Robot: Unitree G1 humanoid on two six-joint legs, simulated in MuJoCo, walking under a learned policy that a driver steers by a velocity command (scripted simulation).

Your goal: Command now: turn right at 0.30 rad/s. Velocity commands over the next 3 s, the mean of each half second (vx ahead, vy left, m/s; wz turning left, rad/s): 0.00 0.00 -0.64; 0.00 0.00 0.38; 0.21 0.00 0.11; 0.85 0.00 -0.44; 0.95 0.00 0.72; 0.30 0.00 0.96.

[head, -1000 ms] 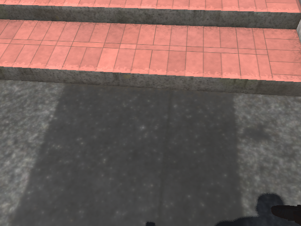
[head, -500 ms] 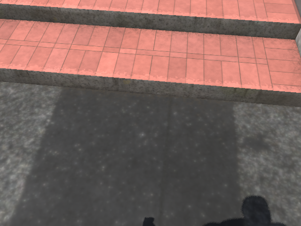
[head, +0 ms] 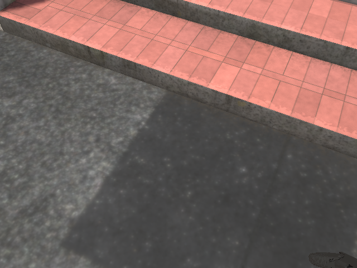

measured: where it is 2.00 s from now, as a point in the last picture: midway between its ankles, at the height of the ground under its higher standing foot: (249, 248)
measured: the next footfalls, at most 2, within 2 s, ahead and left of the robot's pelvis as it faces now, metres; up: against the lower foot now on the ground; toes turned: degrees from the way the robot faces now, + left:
right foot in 0.36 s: +0.01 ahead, -0.13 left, +0.00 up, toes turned -24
left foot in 1.00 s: +0.10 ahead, +0.08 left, +0.00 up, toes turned -2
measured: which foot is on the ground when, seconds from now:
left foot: down 0.00-0.38, up 0.40-0.98, down 1.00-1.00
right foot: up 0.00-0.34, down 0.36-1.00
